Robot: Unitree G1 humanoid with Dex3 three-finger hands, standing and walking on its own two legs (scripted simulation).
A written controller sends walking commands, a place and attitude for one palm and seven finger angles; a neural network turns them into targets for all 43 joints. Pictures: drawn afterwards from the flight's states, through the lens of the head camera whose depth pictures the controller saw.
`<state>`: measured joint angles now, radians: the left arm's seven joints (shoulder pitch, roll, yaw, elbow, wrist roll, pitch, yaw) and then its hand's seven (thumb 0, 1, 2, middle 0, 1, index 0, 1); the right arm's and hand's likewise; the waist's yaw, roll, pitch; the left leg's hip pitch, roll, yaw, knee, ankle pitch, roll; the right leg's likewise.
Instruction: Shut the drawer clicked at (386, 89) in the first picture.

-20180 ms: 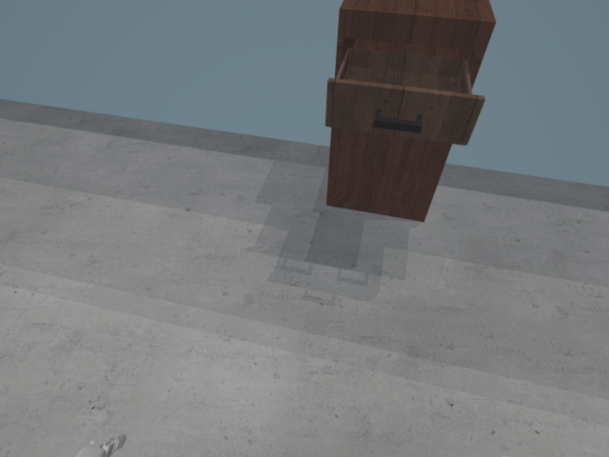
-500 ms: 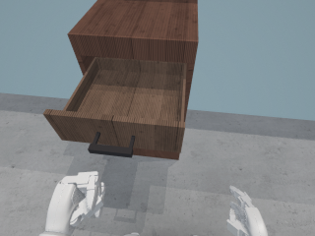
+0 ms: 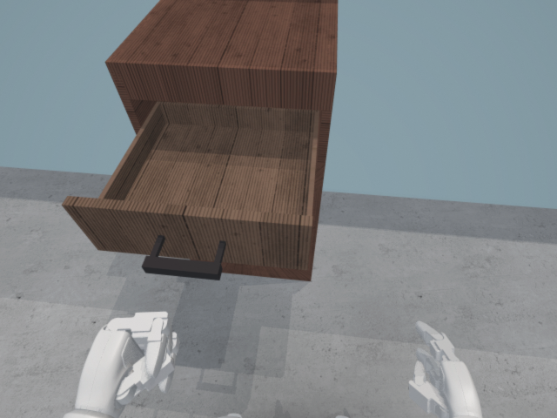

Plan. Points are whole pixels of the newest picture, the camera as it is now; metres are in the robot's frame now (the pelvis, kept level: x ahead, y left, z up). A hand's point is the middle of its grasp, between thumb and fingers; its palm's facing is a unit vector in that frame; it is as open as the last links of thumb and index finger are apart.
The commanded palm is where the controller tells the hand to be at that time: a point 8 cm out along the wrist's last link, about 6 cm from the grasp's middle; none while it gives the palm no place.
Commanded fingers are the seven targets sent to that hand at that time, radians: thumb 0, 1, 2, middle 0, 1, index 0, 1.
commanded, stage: bring the fist close to the handle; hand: left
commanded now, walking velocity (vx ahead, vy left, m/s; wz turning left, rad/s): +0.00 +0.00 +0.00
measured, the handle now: (186, 256) +0.37 +0.18 -0.02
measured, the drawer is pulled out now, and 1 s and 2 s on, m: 0.30 0.30 0.26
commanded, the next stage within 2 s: push the drawer shut in 1.26 s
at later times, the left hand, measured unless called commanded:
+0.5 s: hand (182, 328) +0.24 +0.15 +0.02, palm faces -0.10 -0.99 -0.03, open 3.3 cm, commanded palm +0.22 +0.20 +0.02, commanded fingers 0.00 0.90 0.90 -1.40 -1.60 -1.40 -1.60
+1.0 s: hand (200, 312) +0.28 +0.14 -0.02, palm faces -0.13 -0.99 -0.02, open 3.3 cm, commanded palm +0.26 +0.20 -0.02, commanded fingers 0.00 0.90 0.90 -1.40 -1.60 -1.40 -1.60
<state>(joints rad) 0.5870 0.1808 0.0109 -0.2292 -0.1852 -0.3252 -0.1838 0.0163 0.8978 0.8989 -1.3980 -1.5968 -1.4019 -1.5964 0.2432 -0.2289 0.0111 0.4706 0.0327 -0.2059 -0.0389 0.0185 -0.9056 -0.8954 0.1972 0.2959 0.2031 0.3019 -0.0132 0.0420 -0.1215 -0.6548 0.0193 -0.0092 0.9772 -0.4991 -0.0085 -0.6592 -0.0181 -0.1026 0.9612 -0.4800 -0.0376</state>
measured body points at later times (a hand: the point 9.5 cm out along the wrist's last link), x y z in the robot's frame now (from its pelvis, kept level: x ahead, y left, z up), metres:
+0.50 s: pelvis +0.00 +0.01 -0.02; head +0.07 +0.01 +0.42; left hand +0.24 +0.20 +0.02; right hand +0.16 -0.23 -0.11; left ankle -0.01 +0.13 -0.68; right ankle +0.00 -0.09 -0.68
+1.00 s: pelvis -0.02 +0.02 -0.05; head +0.08 +0.03 +0.39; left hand +0.28 +0.19 -0.02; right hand +0.15 -0.22 -0.15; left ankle -0.01 +0.13 -0.68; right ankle +0.00 -0.09 -0.68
